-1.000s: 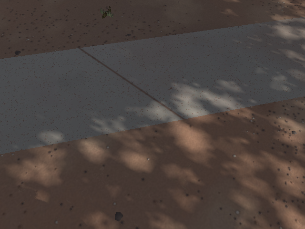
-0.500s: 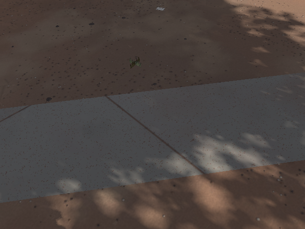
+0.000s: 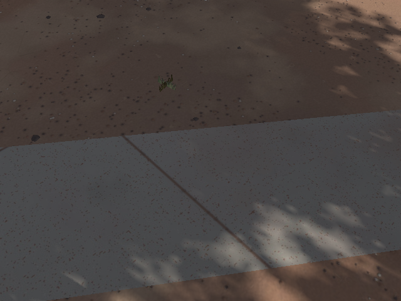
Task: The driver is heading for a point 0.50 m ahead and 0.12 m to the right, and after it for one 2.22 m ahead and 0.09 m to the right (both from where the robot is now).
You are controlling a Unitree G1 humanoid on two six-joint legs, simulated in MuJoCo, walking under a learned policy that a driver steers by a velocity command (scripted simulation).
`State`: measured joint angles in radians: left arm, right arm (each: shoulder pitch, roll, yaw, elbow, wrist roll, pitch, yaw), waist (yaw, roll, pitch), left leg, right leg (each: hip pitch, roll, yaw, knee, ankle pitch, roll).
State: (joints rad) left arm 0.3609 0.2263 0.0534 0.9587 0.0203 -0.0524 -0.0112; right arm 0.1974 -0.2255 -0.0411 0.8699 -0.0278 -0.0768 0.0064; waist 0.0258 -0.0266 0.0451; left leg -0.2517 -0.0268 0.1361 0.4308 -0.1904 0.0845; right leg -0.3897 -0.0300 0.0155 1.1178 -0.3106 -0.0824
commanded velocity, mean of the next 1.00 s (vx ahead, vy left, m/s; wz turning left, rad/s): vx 0.50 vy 0.00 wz -0.18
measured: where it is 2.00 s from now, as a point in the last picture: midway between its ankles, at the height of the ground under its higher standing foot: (231, 160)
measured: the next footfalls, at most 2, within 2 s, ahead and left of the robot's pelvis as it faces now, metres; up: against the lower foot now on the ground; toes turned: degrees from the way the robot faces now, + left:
right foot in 0.40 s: +0.35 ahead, -0.10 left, +0.00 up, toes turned -17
left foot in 0.94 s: +0.69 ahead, -0.04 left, +0.00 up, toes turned -7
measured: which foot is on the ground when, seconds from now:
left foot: down 0.00-0.40, up 0.42-0.92, down 0.94-1.00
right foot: up 0.00-0.38, down 0.40-0.96, up 0.98-1.00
